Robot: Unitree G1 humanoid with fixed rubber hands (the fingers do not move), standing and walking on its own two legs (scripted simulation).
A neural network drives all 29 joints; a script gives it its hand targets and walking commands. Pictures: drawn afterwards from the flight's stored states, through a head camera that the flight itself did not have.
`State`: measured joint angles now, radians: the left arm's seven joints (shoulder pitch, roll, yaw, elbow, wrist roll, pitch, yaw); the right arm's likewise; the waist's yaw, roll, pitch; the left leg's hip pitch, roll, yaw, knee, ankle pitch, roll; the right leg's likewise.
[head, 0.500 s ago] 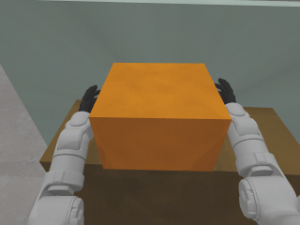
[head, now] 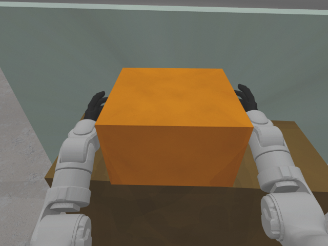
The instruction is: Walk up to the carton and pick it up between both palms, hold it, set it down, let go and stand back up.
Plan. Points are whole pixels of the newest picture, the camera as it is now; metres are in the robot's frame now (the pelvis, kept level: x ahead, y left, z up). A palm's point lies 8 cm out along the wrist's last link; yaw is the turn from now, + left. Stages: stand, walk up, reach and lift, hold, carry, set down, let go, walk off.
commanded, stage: hold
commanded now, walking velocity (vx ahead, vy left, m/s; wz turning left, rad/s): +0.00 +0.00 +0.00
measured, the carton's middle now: (171, 121) +0.40 +0.00 +0.15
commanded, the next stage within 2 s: none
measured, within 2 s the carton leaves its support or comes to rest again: neither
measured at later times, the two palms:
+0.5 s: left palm (90, 121) +0.35 +0.19 +0.18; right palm (248, 112) +0.38 -0.19 +0.19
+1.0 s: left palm (90, 121) +0.35 +0.19 +0.18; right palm (248, 112) +0.38 -0.19 +0.19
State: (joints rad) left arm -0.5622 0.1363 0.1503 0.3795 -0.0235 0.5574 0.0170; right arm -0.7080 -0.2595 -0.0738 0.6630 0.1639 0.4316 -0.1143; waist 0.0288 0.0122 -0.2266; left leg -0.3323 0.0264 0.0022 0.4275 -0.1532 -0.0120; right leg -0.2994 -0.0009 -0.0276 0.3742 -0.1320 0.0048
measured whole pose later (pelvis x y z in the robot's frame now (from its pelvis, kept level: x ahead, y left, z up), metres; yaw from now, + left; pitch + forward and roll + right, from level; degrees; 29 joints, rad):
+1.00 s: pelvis +0.00 +0.00 +0.00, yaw +0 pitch +3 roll -1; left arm -0.56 0.14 0.17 0.33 -0.01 0.62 0.00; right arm -0.71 -0.26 -0.07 0.62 0.16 0.48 -0.12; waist 0.03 0.01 -0.23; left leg -0.33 0.03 0.00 0.43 -0.15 -0.01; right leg -0.30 0.00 -0.03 0.37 -0.13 0.00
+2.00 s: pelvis +0.00 +0.00 +0.00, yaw +0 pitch +3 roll -1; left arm -0.56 0.14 0.17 0.33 -0.01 0.62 0.00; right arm -0.71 -0.26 -0.07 0.62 0.16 0.48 -0.12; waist 0.03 0.01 -0.23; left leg -0.33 0.03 0.00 0.43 -0.15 -0.01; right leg -0.30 0.00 -0.03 0.37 -0.13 0.00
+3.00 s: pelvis +0.00 +0.00 +0.00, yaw +0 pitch +3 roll -1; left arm -0.56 0.14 0.17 0.33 0.00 0.62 0.00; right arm -0.71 -0.26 -0.07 0.62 0.16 0.48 -0.12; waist 0.03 0.01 -0.23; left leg -0.33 0.03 0.00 0.43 -0.15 -0.01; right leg -0.30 0.00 -0.03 0.37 -0.13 0.00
